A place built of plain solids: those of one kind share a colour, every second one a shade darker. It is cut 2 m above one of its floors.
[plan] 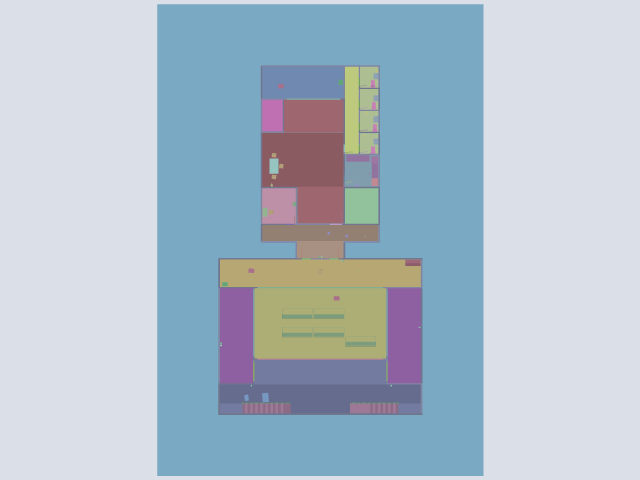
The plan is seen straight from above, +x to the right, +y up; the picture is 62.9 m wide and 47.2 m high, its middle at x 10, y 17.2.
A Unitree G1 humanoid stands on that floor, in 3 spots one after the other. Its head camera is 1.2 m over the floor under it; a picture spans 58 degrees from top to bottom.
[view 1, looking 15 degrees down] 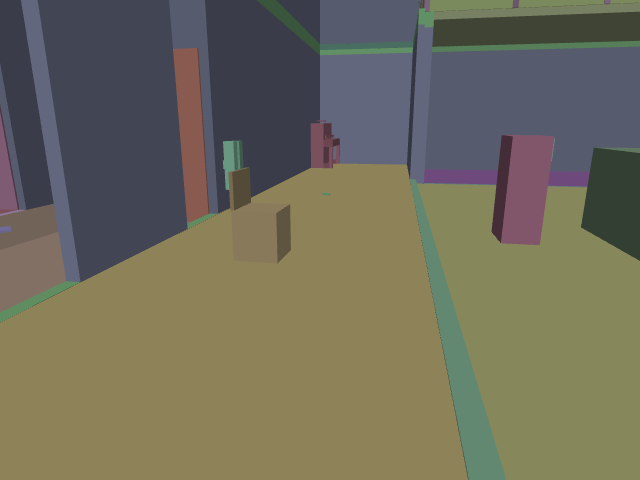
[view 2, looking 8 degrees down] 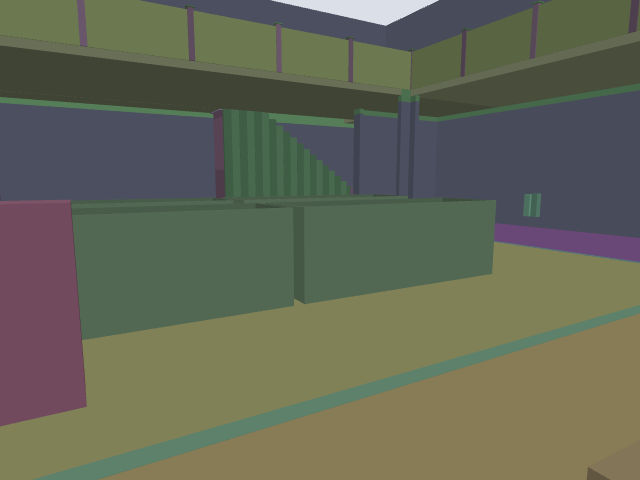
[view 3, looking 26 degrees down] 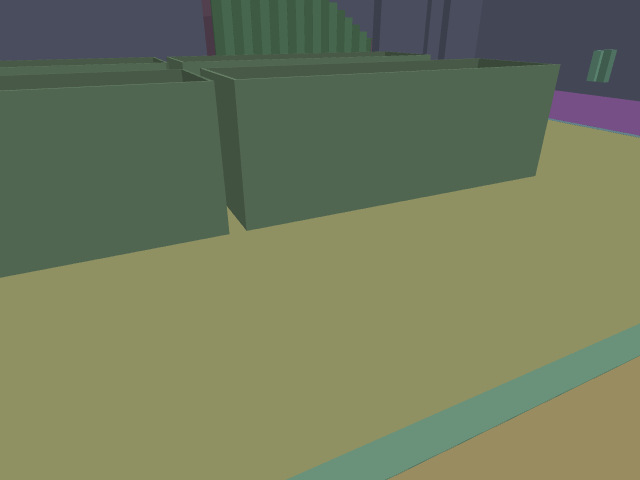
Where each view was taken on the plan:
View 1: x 6.28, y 12.88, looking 10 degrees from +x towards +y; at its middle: floor_dais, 4.64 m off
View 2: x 11.36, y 14.41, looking -120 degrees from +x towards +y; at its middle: box_pew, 4.63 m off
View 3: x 10.04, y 13.25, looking -116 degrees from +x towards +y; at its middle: floor_chapel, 3.03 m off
